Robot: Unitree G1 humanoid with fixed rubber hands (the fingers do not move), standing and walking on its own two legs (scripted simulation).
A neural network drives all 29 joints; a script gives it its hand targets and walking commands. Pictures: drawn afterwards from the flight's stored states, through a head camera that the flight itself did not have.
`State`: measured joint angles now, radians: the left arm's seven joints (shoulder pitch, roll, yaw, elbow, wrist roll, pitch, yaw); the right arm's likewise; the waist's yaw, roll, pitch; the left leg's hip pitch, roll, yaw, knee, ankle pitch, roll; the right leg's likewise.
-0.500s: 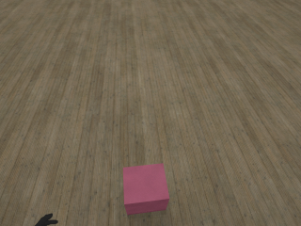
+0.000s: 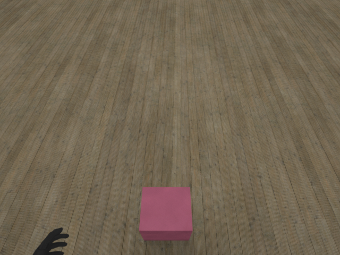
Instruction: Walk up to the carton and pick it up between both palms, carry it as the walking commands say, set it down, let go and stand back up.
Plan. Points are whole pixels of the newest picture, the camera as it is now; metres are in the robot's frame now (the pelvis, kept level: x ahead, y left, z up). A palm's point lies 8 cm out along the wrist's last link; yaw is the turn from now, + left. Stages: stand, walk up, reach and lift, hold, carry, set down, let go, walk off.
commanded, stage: walk up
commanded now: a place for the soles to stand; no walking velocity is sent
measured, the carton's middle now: (166, 214) +0.38 +0.03 -0.65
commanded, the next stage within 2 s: none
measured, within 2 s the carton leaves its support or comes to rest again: neither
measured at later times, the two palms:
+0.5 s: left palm out of the picture +0.08 +0.31 -0.09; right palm (306, 252) +0.15 -0.30 -0.08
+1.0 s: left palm out of the picture +0.06 +0.34 -0.09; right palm out of the picture +0.08 -0.29 -0.10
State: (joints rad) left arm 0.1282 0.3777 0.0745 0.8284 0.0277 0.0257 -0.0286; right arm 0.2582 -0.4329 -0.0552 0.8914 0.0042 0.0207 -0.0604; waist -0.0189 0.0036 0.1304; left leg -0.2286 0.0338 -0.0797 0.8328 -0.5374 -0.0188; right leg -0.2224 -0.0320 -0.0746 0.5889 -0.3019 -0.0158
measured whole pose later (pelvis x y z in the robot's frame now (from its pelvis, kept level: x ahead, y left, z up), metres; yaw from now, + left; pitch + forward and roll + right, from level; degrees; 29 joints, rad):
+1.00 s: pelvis -0.02 +0.02 +0.01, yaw +3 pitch -2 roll +0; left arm 0.09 0.39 0.06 1.00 -0.01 0.00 0.01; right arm 0.09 -0.38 -0.05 1.04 0.01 0.02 0.01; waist -0.01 0.00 0.10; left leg -0.25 -0.01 0.00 0.40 -0.12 0.01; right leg -0.19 -0.07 -0.12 0.43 -0.20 0.02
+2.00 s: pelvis -0.04 +0.03 +0.01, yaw +3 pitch -3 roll -1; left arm 0.18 0.36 0.04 0.97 0.00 -0.03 0.01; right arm 0.10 -0.38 -0.05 1.06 0.01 0.00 0.03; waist -0.01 0.01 0.06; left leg -0.24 0.00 0.01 0.34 -0.06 0.02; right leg -0.10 -0.01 0.00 0.36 -0.21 0.03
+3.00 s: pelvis -0.03 +0.04 +0.01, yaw +0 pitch -2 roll +0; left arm 0.13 0.31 0.13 0.71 0.03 0.16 -0.03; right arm 0.10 -0.32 -0.09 0.77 -0.03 0.14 0.06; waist 0.00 -0.02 0.16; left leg -0.30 0.00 0.05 0.49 -0.16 0.03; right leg -0.18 -0.02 0.04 0.51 -0.30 0.03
